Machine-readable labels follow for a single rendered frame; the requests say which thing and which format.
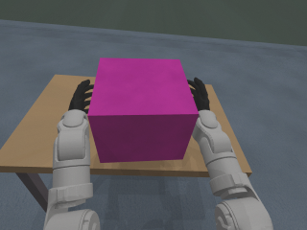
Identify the robot left hand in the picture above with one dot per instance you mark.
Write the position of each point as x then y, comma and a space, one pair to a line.
78, 101

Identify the robot left upper arm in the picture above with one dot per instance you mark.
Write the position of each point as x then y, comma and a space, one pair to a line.
84, 219

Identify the carton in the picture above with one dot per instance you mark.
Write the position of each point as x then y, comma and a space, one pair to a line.
141, 109

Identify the robot right forearm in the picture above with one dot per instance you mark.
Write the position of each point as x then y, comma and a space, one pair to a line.
227, 179

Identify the table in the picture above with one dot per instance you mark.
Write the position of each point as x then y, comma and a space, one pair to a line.
29, 150

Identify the robot right upper arm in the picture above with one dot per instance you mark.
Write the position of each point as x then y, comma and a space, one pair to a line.
245, 213

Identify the robot left forearm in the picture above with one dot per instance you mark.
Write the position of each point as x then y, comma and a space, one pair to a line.
71, 160

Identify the robot right hand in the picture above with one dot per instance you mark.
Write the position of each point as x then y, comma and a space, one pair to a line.
200, 94

